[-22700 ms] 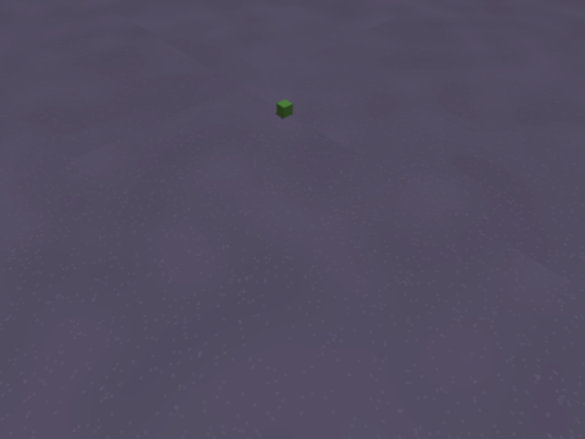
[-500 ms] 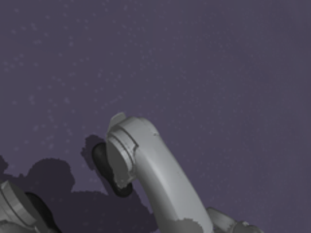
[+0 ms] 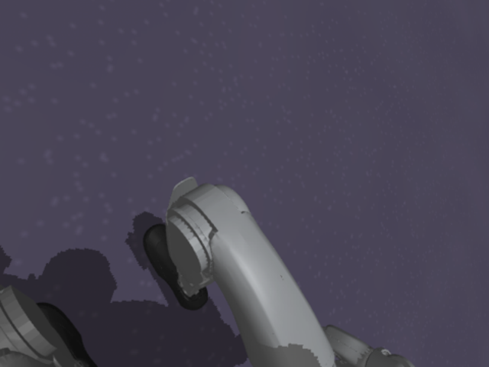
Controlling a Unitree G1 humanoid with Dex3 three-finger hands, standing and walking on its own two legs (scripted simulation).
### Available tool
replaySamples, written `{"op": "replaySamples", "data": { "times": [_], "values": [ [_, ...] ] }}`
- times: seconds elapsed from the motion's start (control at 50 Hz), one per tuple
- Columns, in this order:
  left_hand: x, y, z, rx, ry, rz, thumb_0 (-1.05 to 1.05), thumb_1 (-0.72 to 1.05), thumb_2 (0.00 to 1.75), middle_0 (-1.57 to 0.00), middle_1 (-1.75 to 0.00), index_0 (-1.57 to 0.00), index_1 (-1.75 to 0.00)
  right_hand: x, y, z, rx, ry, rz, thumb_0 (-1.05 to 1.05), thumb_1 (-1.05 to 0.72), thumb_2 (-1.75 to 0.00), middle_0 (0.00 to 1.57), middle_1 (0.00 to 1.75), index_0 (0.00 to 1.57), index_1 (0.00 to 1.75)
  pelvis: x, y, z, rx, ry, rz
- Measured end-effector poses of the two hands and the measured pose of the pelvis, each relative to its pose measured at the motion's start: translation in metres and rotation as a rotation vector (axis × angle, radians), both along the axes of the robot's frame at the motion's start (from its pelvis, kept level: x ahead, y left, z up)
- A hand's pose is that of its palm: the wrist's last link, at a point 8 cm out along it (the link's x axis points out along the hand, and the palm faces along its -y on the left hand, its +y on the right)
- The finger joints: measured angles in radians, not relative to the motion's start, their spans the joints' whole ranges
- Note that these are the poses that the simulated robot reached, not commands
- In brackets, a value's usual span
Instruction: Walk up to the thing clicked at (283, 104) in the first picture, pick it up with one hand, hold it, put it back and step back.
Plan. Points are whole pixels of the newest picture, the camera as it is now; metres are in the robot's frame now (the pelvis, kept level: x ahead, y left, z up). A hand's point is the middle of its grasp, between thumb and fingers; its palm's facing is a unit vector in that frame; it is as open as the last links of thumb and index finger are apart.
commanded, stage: close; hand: left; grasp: from above
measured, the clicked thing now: out of the picture +0.45 +0.33 -0.29
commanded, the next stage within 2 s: settle in 0.08 s
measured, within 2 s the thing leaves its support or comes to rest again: leaves its support in 0.52 s
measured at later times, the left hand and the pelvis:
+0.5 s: hand out of the picture +0.46 +0.32 -0.26, palm faces -0.21 -0.42 -0.88, open 10.3 cm; pelvis +0.00 +0.00 +0.00, yaw +0 degrees
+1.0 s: hand out of the picture +0.45 +0.34 -0.18, palm faces -0.20 -0.40 -0.90, open 10.0 cm; pelvis +0.01 -0.01 +0.01, yaw +5 degrees
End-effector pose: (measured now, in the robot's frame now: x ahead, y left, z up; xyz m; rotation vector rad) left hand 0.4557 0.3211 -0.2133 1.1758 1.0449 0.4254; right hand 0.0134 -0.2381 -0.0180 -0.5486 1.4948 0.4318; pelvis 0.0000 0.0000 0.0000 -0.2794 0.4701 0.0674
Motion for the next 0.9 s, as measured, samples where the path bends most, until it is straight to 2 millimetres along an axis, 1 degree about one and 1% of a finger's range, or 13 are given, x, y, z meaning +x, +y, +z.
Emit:
{"op": "replaySamples", "data": {
  "times": [0.22, 0.42, 0.46, 0.5, 0.56, 0.66, 0.78, 0.84, 0.9],
  "values": [
    [0.0, 0.0, 0.0, 0.003, -0.001, 0.0, 0.01, -0.25, 0.78, -0.49, -0.8, -0.57, -0.79, 0.002, -0.001, 0.0, 0.004, 0.003, 0.004, 0.01, -0.93, -0.9, 0.2, 0.3, 0.2, 0.29, 0.001, -0.001, 0.001, 0.001, 0.003, -0.001],
    [0.001, 0.003, 0.002, -0.025, -0.002, 0.012, 0.01, -0.25, 0.79, -0.51, -0.88, -0.59, -0.85, 0.002, 0.0, 0.001, -0.005, 0.002, -0.014, 0.01, -0.95, -0.91, 0.2, 0.3, 0.2, 0.29, 0.001, 0.0, 0.003, 0.003, 0.013, 0.0],
    [0.002, 0.005, 0.004, -0.038, -0.01, 0.017, 0.01, -0.22, 0.79, -0.52, -0.89, -0.6, -0.86, 0.002, 0.0, 0.001, -0.009, 0.003, -0.025, 0.01, -0.95, -0.91, 0.2, 0.3, 0.2, 0.29, 0.001, -0.001, 0.004, 0.004, 0.018, 0.0],
    [0.003, 0.007, 0.008, -0.049, -0.02, 0.015, 0.0, -0.17, 0.79, -0.56, -0.89, -0.61, -0.85, 0.002, -0.001, 0.001, -0.012, 0.005, -0.036, 0.01, -0.95, -0.91, 0.2, 0.3, 0.2, 0.29, 0.002, -0.001, 0.005, 0.007, 0.025, 0.0],
    [0.006, 0.011, 0.017, -0.043, -0.031, -0.007, 0.0, -0.13, 0.73, -0.56, -0.85, -0.62, -0.82, 0.004, -0.001, 0.001, -0.014, 0.0, -0.053, 0.01, -0.95, -0.91, 0.2, 0.3, 0.2, 0.29, 0.004, -0.001, 0.007, 0.009, 0.039, 0.002],
    [0.009, 0.023, 0.042, -0.003, -0.062, -0.023, 0.0, -0.08, 0.65, -0.57, -0.81, -0.63, -0.77, 0.012, -0.002, -0.003, -0.002, -0.024, -0.078, 0.01, -0.94, -0.91, 0.2, 0.3, 0.2, 0.29, 0.007, -0.002, 0.009, 0.017, 0.068, 0.007],
    [-0.003, 0.032, 0.068, 0.01, -0.033, 0.021, 0.0, -0.04, 0.62, -0.57, -0.79, -0.62, -0.76, 0.023, -0.007, -0.014, 0.021, -0.065, -0.11, 0.0, -0.93, -0.91, 0.2, 0.3, 0.2, 0.29, 0.011, -0.002, 0.011, 0.036, 0.099, 0.018],
    [-0.009, 0.032, 0.074, -0.007, -0.011, 0.042, 0.0, -0.04, 0.61, -0.57, -0.78, -0.63, -0.75, 0.025, -0.01, -0.02, 0.031, -0.072, -0.117, 0.0, -0.92, -0.91, 0.2, 0.3, 0.2, 0.29, 0.011, -0.003, 0.011, 0.049, 0.109, 0.024],
    [-0.011, 0.03, 0.079, -0.026, -0.003, 0.042, 0.0, -0.05, 0.61, -0.58, -0.76, -0.64, -0.74, 0.024, -0.013, -0.027, 0.038, -0.069, -0.12, 0.0, -0.92, -0.91, 0.2, 0.3, 0.2, 0.29, 0.01, -0.005, 0.009, 0.062, 0.112, 0.031]
  ]
}}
